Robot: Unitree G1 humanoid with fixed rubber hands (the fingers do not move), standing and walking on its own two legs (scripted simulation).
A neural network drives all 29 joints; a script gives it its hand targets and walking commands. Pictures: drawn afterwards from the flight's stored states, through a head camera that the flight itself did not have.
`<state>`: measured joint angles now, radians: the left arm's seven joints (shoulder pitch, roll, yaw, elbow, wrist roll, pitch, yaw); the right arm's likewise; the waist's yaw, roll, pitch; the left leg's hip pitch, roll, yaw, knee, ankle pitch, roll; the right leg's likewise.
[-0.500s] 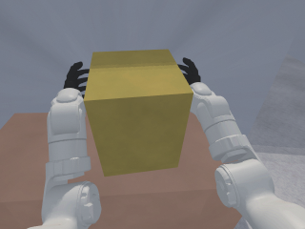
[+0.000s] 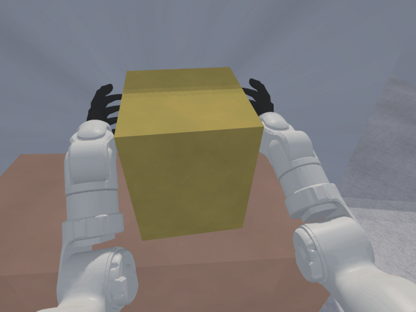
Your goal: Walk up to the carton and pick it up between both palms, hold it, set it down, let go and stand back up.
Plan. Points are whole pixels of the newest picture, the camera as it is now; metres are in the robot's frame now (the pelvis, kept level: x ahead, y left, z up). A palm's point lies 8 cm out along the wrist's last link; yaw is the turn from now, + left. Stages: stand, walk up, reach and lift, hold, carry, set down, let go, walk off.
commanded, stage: hold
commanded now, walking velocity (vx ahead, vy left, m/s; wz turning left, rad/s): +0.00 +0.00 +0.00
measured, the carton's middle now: (186, 152) +0.37 +0.01 +0.20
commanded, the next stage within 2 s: none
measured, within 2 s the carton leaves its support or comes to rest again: neither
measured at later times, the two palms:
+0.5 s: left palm (100, 127) +0.36 +0.16 +0.26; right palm (262, 119) +0.37 -0.13 +0.27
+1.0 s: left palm (100, 127) +0.36 +0.16 +0.26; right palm (262, 119) +0.37 -0.13 +0.27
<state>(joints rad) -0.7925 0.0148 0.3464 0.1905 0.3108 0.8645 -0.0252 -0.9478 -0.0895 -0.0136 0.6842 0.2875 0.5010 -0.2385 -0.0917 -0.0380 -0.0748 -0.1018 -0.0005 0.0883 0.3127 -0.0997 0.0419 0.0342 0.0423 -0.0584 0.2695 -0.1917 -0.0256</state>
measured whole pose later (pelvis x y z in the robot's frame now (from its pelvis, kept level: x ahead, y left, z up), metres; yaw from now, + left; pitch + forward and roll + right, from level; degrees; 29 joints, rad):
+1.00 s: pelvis +0.00 +0.00 +0.00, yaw +0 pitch -7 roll -1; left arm -0.79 0.01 0.35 0.19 0.31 0.86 -0.03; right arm -0.95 -0.09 -0.01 0.68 0.29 0.50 -0.24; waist -0.09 -0.04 -0.08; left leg -0.10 0.00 0.09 0.31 -0.10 0.04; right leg 0.03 0.04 -0.06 0.27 -0.19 -0.03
